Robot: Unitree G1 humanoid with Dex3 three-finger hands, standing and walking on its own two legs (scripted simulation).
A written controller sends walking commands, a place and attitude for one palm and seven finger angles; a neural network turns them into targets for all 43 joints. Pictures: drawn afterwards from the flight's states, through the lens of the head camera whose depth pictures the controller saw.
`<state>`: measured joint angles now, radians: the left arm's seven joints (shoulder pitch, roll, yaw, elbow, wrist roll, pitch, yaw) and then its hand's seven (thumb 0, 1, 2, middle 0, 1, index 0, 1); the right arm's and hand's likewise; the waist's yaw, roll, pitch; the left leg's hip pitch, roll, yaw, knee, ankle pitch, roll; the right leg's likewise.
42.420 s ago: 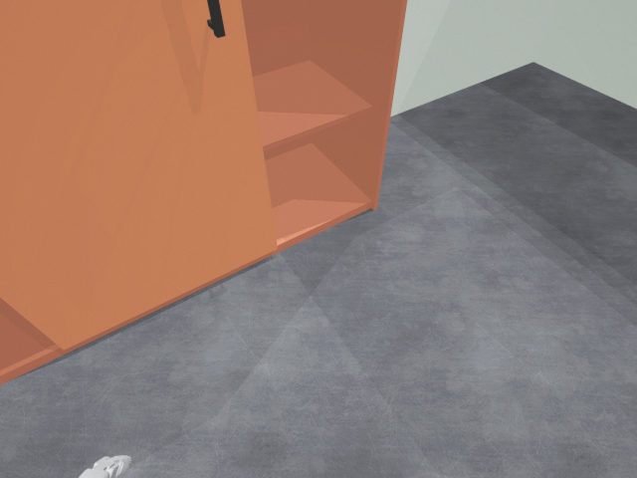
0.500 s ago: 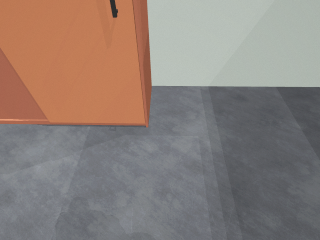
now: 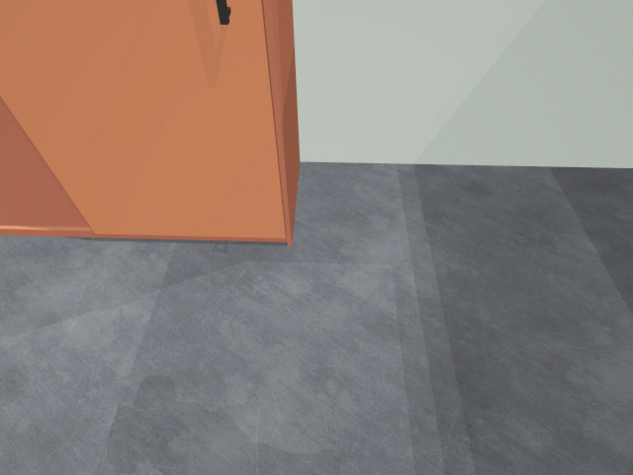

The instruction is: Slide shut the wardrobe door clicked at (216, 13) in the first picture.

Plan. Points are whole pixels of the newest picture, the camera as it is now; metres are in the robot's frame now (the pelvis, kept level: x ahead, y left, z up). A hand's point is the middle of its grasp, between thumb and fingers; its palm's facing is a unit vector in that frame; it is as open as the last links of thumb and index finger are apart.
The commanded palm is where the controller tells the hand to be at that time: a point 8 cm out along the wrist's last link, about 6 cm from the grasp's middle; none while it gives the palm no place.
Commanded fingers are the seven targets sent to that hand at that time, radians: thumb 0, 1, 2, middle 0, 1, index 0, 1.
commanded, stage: look to check the result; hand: left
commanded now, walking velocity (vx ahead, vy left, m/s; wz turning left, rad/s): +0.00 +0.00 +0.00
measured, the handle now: out of the picture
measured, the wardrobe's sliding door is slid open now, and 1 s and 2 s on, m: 0.00 0.00 0.00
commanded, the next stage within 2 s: stand and wait in 1.00 s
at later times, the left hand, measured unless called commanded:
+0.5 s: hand out of the picture +0.11 +0.23 -0.15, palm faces -0.05 -0.94 -0.35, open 7.3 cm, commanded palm none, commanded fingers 0.00 0.90 0.90 -0.20 -0.30 -0.20 -0.30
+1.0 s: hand out of the picture +0.10 +0.22 -0.15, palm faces -0.05 -0.94 -0.35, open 7.4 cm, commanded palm none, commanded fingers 0.00 0.90 0.90 -0.20 -0.30 -0.20 -0.30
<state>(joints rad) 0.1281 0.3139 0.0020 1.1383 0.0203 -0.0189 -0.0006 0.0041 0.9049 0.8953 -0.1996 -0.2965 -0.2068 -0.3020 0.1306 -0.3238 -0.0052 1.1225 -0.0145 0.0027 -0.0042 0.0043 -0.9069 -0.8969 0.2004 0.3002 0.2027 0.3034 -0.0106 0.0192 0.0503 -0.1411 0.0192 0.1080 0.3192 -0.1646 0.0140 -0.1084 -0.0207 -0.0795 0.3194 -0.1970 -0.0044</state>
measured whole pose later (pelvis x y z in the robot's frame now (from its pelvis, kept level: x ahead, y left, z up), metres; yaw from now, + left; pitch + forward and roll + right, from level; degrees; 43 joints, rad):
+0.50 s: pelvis +0.02 -0.02 +0.00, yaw +0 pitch +0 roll +0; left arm 0.09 0.33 -0.01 1.12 0.02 -0.03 0.00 0.00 0.90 0.90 -0.20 -0.30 -0.21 -0.30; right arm 0.09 -0.34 0.01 1.11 -0.01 0.00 0.00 0.00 -0.91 -0.90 0.20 0.30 0.20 0.30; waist -0.01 0.02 0.04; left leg -0.10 0.04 0.10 0.29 -0.18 -0.01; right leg -0.07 0.00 -0.09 0.29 -0.22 -0.02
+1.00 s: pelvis +0.03 -0.03 +0.00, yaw +0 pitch -1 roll +0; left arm 0.12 0.32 0.00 1.13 0.02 -0.02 0.00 0.00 0.90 0.90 -0.20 -0.30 -0.21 -0.30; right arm 0.13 -0.34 0.01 1.12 -0.01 0.01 -0.01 0.00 -0.91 -0.90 0.20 0.30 0.20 0.30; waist -0.01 0.02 0.04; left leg -0.09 0.06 0.10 0.30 -0.19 -0.03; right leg -0.05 0.02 -0.09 0.28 -0.22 -0.04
